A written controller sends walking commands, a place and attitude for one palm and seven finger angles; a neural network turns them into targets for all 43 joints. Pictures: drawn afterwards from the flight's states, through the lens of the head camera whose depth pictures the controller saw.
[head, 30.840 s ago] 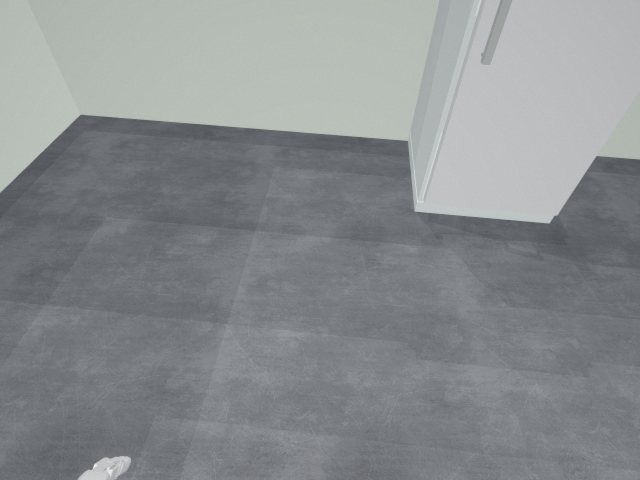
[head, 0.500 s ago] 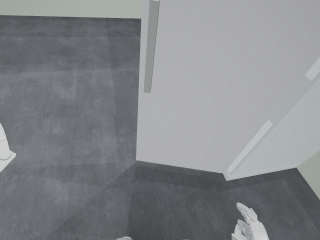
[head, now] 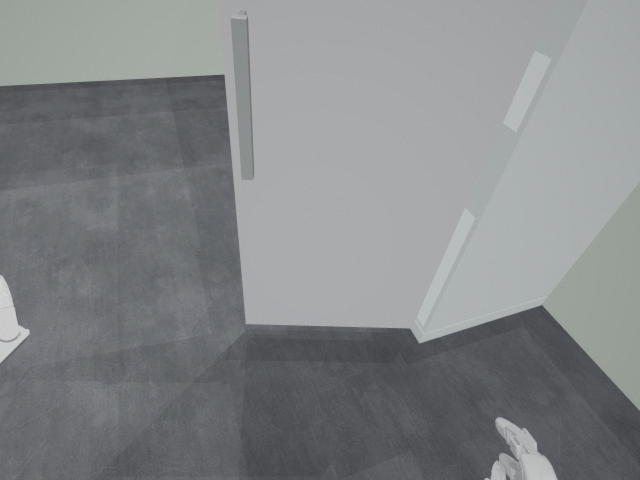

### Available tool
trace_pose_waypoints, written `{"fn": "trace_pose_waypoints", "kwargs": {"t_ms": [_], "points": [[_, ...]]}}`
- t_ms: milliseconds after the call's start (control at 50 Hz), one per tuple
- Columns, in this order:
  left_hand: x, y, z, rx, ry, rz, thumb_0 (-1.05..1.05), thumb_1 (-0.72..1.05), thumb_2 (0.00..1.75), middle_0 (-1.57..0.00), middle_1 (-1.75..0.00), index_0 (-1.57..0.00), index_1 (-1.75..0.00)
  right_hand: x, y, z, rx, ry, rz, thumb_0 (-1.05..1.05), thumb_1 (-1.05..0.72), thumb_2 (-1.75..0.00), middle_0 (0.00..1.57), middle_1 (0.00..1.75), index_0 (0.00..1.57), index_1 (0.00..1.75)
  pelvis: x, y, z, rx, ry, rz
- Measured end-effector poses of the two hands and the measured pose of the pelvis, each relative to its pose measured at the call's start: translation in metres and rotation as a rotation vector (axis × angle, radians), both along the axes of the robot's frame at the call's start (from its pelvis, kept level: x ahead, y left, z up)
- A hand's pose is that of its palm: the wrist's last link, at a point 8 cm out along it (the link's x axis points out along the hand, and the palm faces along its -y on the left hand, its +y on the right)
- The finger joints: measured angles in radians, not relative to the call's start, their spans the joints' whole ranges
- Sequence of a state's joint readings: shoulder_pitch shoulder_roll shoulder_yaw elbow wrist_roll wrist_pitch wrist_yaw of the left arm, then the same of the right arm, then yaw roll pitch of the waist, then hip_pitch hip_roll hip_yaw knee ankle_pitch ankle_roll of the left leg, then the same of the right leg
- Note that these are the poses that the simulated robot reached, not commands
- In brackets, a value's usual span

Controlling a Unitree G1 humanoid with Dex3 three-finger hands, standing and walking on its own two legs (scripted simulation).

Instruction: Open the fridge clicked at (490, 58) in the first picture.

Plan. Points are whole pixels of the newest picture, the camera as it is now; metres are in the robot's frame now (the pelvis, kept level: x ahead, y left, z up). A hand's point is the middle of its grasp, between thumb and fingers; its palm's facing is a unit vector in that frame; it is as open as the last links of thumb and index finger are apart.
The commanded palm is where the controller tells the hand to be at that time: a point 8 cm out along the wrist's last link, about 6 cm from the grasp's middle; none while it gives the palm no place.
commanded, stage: stop stepping back and stand still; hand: left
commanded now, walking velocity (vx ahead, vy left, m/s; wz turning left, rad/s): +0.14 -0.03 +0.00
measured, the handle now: (245, 103) +0.74 +0.19 +0.14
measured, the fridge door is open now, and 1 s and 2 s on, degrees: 71 71 71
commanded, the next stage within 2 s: let the arm hang, fingers relaxed in 1.80 s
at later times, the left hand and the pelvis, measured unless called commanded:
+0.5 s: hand out of the picture +0.11 +0.28 +0.17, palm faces +0.52 -0.76 -0.38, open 7.4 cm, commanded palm +0.03 +0.31 +0.19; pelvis -0.11 +0.00 +0.00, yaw +1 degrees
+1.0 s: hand out of the picture +0.11 +0.29 +0.16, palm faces +0.51 -0.77 -0.39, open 7.4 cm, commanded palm +0.04 +0.32 +0.19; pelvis -0.09 +0.02 +0.00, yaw +2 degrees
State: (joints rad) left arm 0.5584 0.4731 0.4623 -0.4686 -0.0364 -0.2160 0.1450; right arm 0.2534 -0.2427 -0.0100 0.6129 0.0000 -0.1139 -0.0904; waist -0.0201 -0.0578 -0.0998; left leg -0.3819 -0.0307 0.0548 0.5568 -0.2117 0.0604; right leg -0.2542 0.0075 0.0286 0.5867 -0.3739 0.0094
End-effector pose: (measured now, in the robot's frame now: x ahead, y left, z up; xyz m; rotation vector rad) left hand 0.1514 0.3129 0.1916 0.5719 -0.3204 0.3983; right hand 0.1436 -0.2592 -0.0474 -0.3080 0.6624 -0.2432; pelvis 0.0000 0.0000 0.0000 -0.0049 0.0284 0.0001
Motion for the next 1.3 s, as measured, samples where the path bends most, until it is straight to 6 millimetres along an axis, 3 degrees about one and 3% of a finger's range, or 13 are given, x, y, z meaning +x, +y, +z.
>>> {"fn": "trace_pose_waypoints", "kwargs": {"t_ms": [60,120,220,280,360,460,580,700,860,980,1080,1180,1300], "points": [[-0.017,0.005,-0.011,-0.067,0.031,0.065,0.02,0.89,0.90,-0.21,-0.31,-0.22,-0.30,-0.024,0.001,-0.003,0.011,-0.005,0.004,0.02,-0.91,-0.90,0.20,0.29,0.20,0.30,-0.017,-0.001,0.002,-0.004,-0.026,0.003],[-0.036,-0.004,-0.014,-0.104,0.034,0.079,0.02,0.89,0.90,-0.21,-0.30,-0.21,-0.30,-0.045,0.006,-0.008,0.039,0.010,0.024,0.02,-0.91,-0.90,0.20,0.29,0.20,0.30,-0.035,-0.005,0.005,-0.010,-0.043,0.023],[-0.074,-0.027,-0.003,-0.081,0.000,0.036,0.02,0.89,0.90,-0.21,-0.30,-0.21,-0.30,-0.074,0.012,-0.014,0.067,0.052,0.066,0.02,-0.90,-0.90,0.20,0.30,0.20,0.30,-0.062,-0.014,0.007,-0.001,-0.051,0.039],[-0.092,-0.026,0.008,-0.050,-0.063,0.026,0.02,0.89,0.90,-0.21,-0.31,-0.22,-0.30,-0.089,0.012,-0.016,0.059,0.085,0.067,0.02,-0.90,-0.90,0.20,0.30,0.20,0.30,-0.073,-0.014,0.007,0.026,-0.052,0.013],[-0.098,-0.010,0.010,-0.056,-0.127,0.058,0.02,0.89,0.90,-0.21,-0.31,-0.22,-0.30,-0.102,0.013,-0.018,0.036,0.071,0.048,0.02,-0.90,-0.90,0.20,0.30,0.20,0.30,-0.085,-0.005,0.002,0.012,-0.047,0.005],[-0.091,0.007,-0.007,-0.079,-0.094,0.080,0.02,0.89,0.90,-0.21,-0.30,-0.21,-0.30,-0.119,0.022,-0.028,0.054,0.024,0.007,0.02,-0.90,-0.90,0.20,0.30,0.20,0.30,-0.106,0.005,-0.009,0.002,-0.073,0.017],[-0.104,-0.012,-0.007,-0.048,0.013,0.047,0.02,0.89,0.90,-0.20,-0.30,-0.21,-0.30,-0.141,0.034,-0.031,0.138,0.078,0.019,0.02,-0.90,-0.90,0.20,0.30,0.20,0.30,-0.106,-0.007,0.002,-0.011,-0.050,0.034],[-0.122,-0.026,0.003,0.028,-0.009,0.049,0.02,0.89,0.90,-0.21,-0.31,-0.22,-0.30,-0.134,0.020,-0.050,0.106,0.183,0.086,0.02,-0.90,-0.90,0.20,0.30,0.20,0.30,-0.109,-0.015,-0.006,0.007,-0.039,0.054],[-0.114,0.000,0.005,-0.028,-0.020,0.134,0.02,0.89,0.90,-0.21,-0.31,-0.22,-0.30,-0.098,0.015,-0.029,0.054,0.086,0.087,0.02,-0.90,-0.90,0.20,0.30,0.20,0.30,-0.096,-0.001,0.003,0.023,-0.046,0.049],[-0.092,0.011,-0.014,-0.091,-0.004,0.094,0.02,0.89,0.90,-0.21,-0.30,-0.21,-0.30,-0.069,0.034,-0.017,0.049,0.009,0.077,0.02,-0.91,-0.90,0.20,0.29,0.20,0.30,-0.087,0.015,-0.001,0.008,-0.048,0.036],[-0.080,0.013,-0.008,-0.052,0.023,0.052,0.02,0.89,0.90,-0.21,-0.30,-0.21,-0.30,-0.054,0.058,-0.007,0.085,-0.032,0.108,0.01,-0.91,-0.90,0.20,0.29,0.20,0.30,-0.083,0.020,0.002,-0.004,-0.026,0.033],[-0.079,0.017,0.003,-0.013,0.017,0.029,0.02,0.89,0.90,-0.21,-0.31,-0.21,-0.30,-0.052,0.073,-0.009,0.116,-0.020,0.118,0.01,-0.90,-0.90,0.20,0.30,0.20,0.30,-0.081,0.026,0.004,-0.009,-0.017,0.027],[-0.084,0.029,-0.004,-0.042,0.061,0.060,0.02,0.89,0.90,-0.21,-0.31,-0.22,-0.30,-0.063,0.077,-0.014,0.126,0.012,0.096,0.01,-0.90,-0.90,0.20,0.30,0.20,0.30,-0.082,0.034,0.005,-0.013,-0.019,0.023]]}}
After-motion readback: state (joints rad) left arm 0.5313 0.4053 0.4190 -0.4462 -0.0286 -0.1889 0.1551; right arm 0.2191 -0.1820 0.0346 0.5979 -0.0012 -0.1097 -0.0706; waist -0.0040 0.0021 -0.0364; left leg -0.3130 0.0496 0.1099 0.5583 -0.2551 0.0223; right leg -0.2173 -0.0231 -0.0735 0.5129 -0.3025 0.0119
